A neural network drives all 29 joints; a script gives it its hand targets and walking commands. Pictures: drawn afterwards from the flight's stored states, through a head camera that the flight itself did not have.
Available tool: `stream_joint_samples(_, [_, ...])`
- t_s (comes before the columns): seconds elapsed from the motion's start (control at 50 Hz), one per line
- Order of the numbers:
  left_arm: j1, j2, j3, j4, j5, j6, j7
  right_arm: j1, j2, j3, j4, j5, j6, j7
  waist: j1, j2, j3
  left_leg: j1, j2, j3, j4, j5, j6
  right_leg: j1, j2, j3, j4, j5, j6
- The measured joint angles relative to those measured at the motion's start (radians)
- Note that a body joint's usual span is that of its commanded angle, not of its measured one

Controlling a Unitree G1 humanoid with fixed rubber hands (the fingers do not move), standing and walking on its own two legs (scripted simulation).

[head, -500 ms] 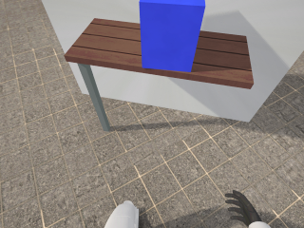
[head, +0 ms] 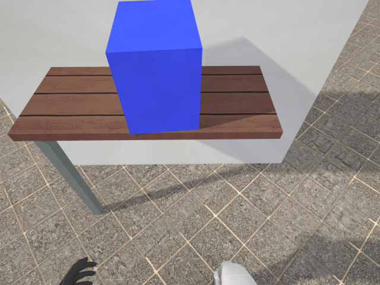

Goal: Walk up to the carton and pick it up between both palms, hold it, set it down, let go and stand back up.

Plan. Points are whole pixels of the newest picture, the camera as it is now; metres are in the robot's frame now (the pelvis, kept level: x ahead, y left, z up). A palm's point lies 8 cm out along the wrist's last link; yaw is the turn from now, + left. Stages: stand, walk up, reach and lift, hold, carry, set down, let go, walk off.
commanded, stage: walk up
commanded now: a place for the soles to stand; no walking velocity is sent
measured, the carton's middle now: (159, 67) +0.67 +0.04 +0.08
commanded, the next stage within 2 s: none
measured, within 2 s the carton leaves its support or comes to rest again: neither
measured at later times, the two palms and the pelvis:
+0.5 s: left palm out of the picture +0.14 +0.30 -0.11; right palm (272, 224) +0.25 -0.22 -0.11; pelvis +0.10 +0.02 -0.01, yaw +3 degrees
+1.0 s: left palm (52, 277) +0.17 +0.28 -0.08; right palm (286, 248) +0.19 -0.23 -0.11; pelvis +0.09 +0.02 +0.01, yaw +2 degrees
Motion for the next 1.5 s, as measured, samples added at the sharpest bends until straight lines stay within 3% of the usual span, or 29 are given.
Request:
stream_joint_samples(0.06, [0.006,-0.031,-0.005,0.012,0.007,-0.020,0.018,-0.015,-0.018,0.002,0.003,0.001,0.017,0.008,0.007,0.086,0.020,-0.019,0.059,-0.041,0.128,-0.086,0.014,0.043,0.054,-0.038,-0.003,0.006,0.000])
stream_joint_samples(0.1, [0.016,-0.034,-0.017,0.006,0.011,-0.026,0.034,-0.026,-0.013,0.010,-0.008,0.000,0.038,0.012,0.018,0.104,0.030,-0.084,0.035,-0.087,0.315,-0.116,0.022,0.050,0.055,-0.052,0.044,-0.056,-0.003])
stream_joint_samples(0.14, [0.032,-0.037,-0.022,0.009,0.006,-0.020,0.049,-0.047,-0.014,0.015,-0.018,-0.005,0.063,0.012,0.041,0.105,0.036,-0.156,-0.003,-0.090,0.492,-0.128,0.014,0.075,0.042,-0.047,0.046,-0.083,-0.008])
stream_joint_samples(0.2, [0.069,-0.043,-0.027,0.016,0.006,-0.018,0.062,-0.095,-0.031,0.006,-0.036,-0.007,0.073,0.009,0.075,0.123,0.047,-0.248,-0.019,-0.083,0.594,-0.076,0.002,0.135,0.033,-0.049,-0.021,-0.072,-0.001])
stream_joint_samples(0.3, [0.120,-0.028,-0.024,0.035,0.007,-0.022,0.069,-0.175,-0.052,-0.014,-0.080,-0.001,0.073,0.016,0.110,0.144,0.065,-0.340,-0.001,-0.114,0.501,0.008,-0.026,0.209,0.029,-0.063,-0.122,-0.049,0.010])
stream_joint_samples(0.4, [0.120,0.005,-0.022,0.025,-0.003,-0.015,0.067,-0.248,-0.025,-0.005,-0.089,0.016,0.067,0.017,0.125,0.122,0.085,-0.300,0.029,-0.146,0.184,0.128,-0.025,0.214,0.028,-0.083,-0.104,-0.078,0.032])
stream_joint_samples(0.46, [0.093,0.033,-0.024,0.011,-0.014,0.000,0.057,-0.272,0.007,0.004,-0.079,0.019,0.053,0.014,0.127,0.072,0.091,-0.230,0.009,-0.140,0.030,0.214,-0.022,0.177,0.003,-0.083,0.003,-0.146,0.053])
stream_joint_samples(0.5, [0.054,0.053,-0.022,0.009,-0.025,0.016,0.054,-0.290,0.039,0.016,-0.073,0.015,0.049,0.010,0.136,-0.005,0.112,-0.229,-0.030,-0.111,0.055,0.182,-0.012,0.146,-0.034,-0.043,0.088,-0.188,0.039])
stream_joint_samples(0.52, [0.043,0.052,-0.022,0.002,-0.031,0.026,0.056,-0.294,0.046,0.023,-0.080,0.017,0.049,0.008,0.137,-0.019,0.112,-0.238,-0.029,-0.107,0.076,0.165,-0.005,0.124,-0.019,-0.022,0.140,-0.253,0.032])
stream_joint_samples(0.58, [0.022,0.045,-0.027,-0.005,-0.036,0.059,0.064,-0.313,0.059,0.033,-0.092,0.032,0.060,-0.001,0.113,-0.037,0.099,-0.255,-0.010,-0.111,0.111,0.140,0.007,0.085,0.040,0.002,0.275,-0.389,0.027])
stream_joint_samples(0.66, [-0.008,0.039,-0.029,0.008,-0.034,0.064,0.066,-0.323,0.058,0.033,-0.118,0.029,0.069,-0.015,0.077,-0.054,0.070,-0.273,-0.006,-0.109,0.099,0.156,0.006,0.085,0.071,0.014,0.279,-0.388,0.029])
stream_joint_samples(0.74, [-0.021,0.026,-0.027,0.015,-0.032,0.046,0.063,-0.329,0.041,0.026,-0.121,0.029,0.081,-0.018,0.066,-0.041,0.048,-0.299,-0.004,-0.100,0.101,0.169,-0.002,0.153,0.078,0.014,0.077,-0.256,0.024])
stream_joint_samples(0.78, [-0.032,-0.001,-0.030,0.034,-0.029,0.036,0.058,-0.330,0.023,0.017,-0.103,0.036,0.088,-0.016,0.056,0.023,0.060,-0.290,0.018,-0.133,0.101,0.176,-0.011,0.187,0.106,-0.015,0.028,-0.180,0.014])
stream_joint_samples(0.86, [0.015,-0.011,-0.036,0.038,-0.025,0.027,0.041,-0.278,0.027,0.010,-0.076,0.042,0.094,-0.005,0.069,0.048,0.000,-0.256,-0.007,-0.131,0.023,0.174,-0.009,0.193,0.094,0.003,-0.013,-0.174,0.009])
stream_joint_samples(0.94, [0.033,-0.017,-0.034,0.039,-0.032,0.022,0.033,-0.240,0.016,0.006,-0.043,0.043,0.071,0.008,0.059,0.088,-0.021,-0.226,-0.009,-0.136,-0.031,0.247,-0.011,0.220,0.095,0.002,-0.055,-0.154,0.015])
stream_joint_samples(1.04, [0.035,-0.014,-0.025,0.023,-0.037,0.020,0.025,-0.202,0.019,0.010,-0.018,0.038,0.062,0.011,0.057,0.085,-0.039,-0.208,-0.015,-0.132,-0.058,0.246,-0.010,0.233,0.089,0.007,-0.076,-0.147,0.016])
stream_joint_samples(1.32, [0.043,-0.015,-0.033,0.032,-0.029,0.014,0.029,-0.184,0.036,0.017,-0.006,0.038,0.052,0.006,0.063,0.007,-0.037,-0.213,-0.013,-0.140,-0.071,0.239,-0.013,0.239,0.093,0.005,-0.111,-0.142,0.016])
stream_joint_samples(1.44, [0.137,-0.016,-0.018,0.061,-0.002,0.003,0.029,-0.151,0.034,-0.011,-0.036,0.005,0.055,0.026,0.093,0.008,-0.078,-0.214,-0.028,-0.132,0.019,0.028,0.009,0.272,0.092,0.030,-0.124,-0.175,-0.002])
stream_joint_samples(1.5, [0.182,-0.014,-0.007,0.094,0.009,0.003,0.037,-0.132,0.016,-0.029,-0.051,0.002,0.039,0.028,0.108,0.037,-0.084,-0.196,-0.028,-0.109,0.017,0.072,0.018,0.310,0.086,0.030,-0.140,-0.187,0.023])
